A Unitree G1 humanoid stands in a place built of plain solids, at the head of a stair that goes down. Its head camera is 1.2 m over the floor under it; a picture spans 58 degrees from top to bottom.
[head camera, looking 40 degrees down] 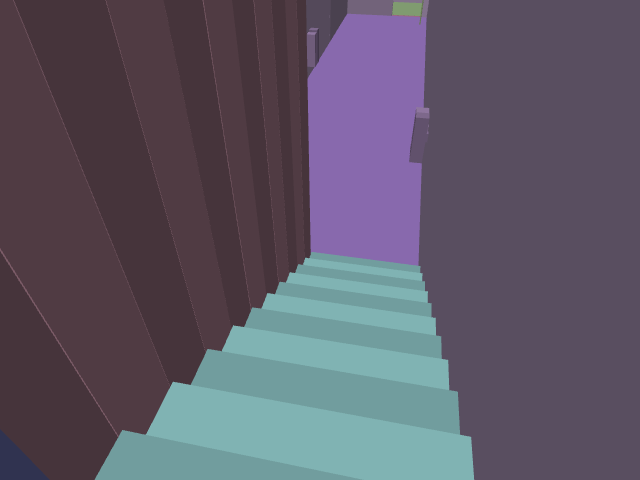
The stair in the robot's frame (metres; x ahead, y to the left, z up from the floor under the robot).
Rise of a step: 0.17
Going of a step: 0.28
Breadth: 1.15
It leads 11 degrees to the right of straight ahead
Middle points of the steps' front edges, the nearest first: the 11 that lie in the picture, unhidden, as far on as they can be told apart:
0.57 0.08 -0.17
0.85 0.02 -0.34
1.13 -0.03 -0.51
1.41 -0.09 -0.68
1.69 -0.14 -0.85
1.96 -0.20 -1.02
2.24 -0.25 -1.19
2.52 -0.31 -1.36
2.80 -0.36 -1.53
3.08 -0.42 -1.70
3.36 -0.47 -1.87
